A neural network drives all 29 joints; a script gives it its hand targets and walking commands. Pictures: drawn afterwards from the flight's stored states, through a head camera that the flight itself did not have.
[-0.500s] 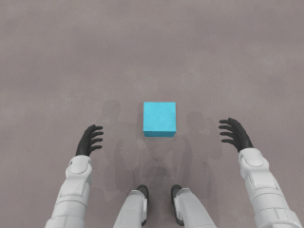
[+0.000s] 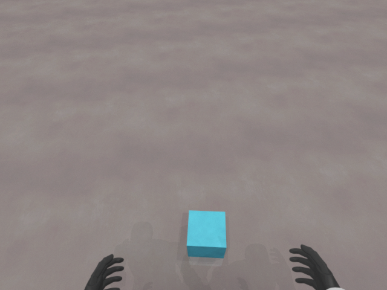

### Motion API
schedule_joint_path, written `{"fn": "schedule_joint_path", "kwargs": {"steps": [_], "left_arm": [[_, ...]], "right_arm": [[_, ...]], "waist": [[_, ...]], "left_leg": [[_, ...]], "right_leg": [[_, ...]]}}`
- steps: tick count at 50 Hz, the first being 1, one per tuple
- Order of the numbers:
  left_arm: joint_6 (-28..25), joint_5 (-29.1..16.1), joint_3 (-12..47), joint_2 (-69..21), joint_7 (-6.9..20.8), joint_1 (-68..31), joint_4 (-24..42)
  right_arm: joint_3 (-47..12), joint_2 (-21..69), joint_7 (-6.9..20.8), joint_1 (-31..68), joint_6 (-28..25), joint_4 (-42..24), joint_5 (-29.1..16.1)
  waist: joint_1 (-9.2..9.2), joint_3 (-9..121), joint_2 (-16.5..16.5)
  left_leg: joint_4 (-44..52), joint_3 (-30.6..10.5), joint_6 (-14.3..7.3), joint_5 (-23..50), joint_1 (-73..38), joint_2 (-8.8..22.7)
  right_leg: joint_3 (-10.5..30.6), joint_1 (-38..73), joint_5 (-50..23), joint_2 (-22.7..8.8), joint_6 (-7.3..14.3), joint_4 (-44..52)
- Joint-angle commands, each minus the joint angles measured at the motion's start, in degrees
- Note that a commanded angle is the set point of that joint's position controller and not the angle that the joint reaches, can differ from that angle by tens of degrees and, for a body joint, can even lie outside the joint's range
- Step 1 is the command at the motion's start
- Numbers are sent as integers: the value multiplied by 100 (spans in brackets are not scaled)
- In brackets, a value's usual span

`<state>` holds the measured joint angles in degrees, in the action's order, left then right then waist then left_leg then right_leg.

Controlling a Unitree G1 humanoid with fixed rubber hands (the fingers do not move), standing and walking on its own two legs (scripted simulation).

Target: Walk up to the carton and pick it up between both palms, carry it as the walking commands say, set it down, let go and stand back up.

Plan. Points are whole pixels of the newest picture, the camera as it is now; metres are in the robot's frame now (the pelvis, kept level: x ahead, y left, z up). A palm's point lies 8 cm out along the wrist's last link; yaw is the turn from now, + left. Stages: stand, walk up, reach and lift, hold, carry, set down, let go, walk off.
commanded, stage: let go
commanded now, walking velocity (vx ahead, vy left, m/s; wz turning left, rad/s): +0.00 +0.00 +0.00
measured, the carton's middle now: (206, 234) +0.47 -0.02 -0.69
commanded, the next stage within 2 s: stand in 0.30 s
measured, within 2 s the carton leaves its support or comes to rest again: neither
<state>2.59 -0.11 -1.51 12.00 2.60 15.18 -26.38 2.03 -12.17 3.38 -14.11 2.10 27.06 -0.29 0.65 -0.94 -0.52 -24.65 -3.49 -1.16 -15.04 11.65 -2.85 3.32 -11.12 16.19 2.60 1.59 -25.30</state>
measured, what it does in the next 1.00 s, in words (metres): stands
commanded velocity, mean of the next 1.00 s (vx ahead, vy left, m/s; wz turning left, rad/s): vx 0.00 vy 0.00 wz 0.00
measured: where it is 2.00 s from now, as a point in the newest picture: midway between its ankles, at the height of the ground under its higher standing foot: outside the picture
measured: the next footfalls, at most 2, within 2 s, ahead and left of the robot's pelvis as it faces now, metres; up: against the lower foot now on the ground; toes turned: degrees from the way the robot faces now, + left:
none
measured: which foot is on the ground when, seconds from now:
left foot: down 0.00-1.00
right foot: down 0.00-1.00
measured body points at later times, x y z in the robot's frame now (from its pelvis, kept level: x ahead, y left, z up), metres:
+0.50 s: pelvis -0.01 +0.00 +0.00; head -0.01 +0.01 +0.45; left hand +0.14 +0.28 -0.10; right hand +0.14 -0.26 -0.09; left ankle -0.03 +0.11 -0.74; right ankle -0.04 -0.10 -0.74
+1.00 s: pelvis -0.01 +0.01 +0.00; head -0.02 +0.02 +0.45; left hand +0.11 +0.30 -0.11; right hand +0.10 -0.29 -0.10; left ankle -0.03 +0.11 -0.74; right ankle -0.04 -0.10 -0.74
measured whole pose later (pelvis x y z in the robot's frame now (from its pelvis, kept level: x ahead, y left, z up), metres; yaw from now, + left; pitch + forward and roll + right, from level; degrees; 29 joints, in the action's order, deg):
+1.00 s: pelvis -0.01 +0.01 +0.00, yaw +0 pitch -2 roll -1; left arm 0.3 1.8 -0.7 19.4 -1.2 11.4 -49.8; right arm -0.4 -19.8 -1.5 -11.5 -0.5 49.9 1.5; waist -0.2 0.9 -0.3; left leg -25.4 -2.5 -1.9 -15.6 7.5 -2.4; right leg 3.0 -5.9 15.4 2.4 0.7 -23.5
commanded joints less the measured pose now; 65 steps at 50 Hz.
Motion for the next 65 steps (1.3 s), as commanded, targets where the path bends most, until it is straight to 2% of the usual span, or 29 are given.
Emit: {"fn": "schedule_joint_path", "kwargs": {"steps": [1,8,16,17,18,20,23,26,32,51,65], "left_arm": [[64,-75,-141,507,75,-424,767],[377,89,-180,555,120,-404,743],[391,177,-259,686,70,-511,765],[184,199,-375,1220,-207,-414,-148],[75,240,-352,1306,-303,-396,-203],[-72,278,-322,1249,-362,-520,-304],[-220,312,-295,1160,-394,-600,-529],[-267,273,-291,1219,-405,-570,-773],[-293,242,-276,1394,-420,-558,-1198],[-337,173,-129,1644,-410,-681,-2105],[-368,130,-70,1789,-385,-778,-2527]], "right_arm": [[126,-516,59,428,72,-789,-9],[183,-552,73,363,391,-774,102],[175,-606,-22,464,636,-927,102],[237,-1187,-320,537,335,23,161],[235,-1158,-409,451,188,62,193],[218,-1163,-451,441,31,258,246],[169,-1181,-465,468,-133,535,232],[167,-1276,-468,504,-207,751,209],[112,-1484,-509,466,-286,1172,208],[-24,-1797,-525,541,-380,2076,163],[-90,-1899,-491,657,-391,2573,142]], "waist": [[28,371,-34],[7,31,-12],[13,30,108],[56,303,56],[-1,352,15],[-78,298,-29],[-84,321,38],[-68,383,132],[-67,447,138],[-89,183,92],[-86,41,53]], "left_leg": [[234,196,190,1577,-559,89],[266,234,163,1142,-734,115],[131,159,140,1313,-859,131],[-75,31,257,1015,-135,437],[-98,-6,246,694,-147,389],[-86,-137,173,371,-197,503],[-129,-269,80,865,-124,591],[-154,-312,85,1331,-119,644],[-77,-398,47,1717,-228,733],[366,-499,5,1590,-374,781],[655,-554,-24,1009,-370,797]], "right_leg": [[-170,339,-1592,-90,-243,328],[-198,385,-1099,-97,-215,349],[-160,456,-1215,-88,-223,223],[-15,115,-971,-351,-303,254],[139,155,-893,-406,-303,264],[276,38,-523,-482,-231,304],[313,56,-860,-492,-199,274],[309,170,-1284,-512,-180,190],[329,352,-1594,-555,-150,155],[445,494,-1454,-673,-124,514],[522,519,-1092,-757,-111,826]]}}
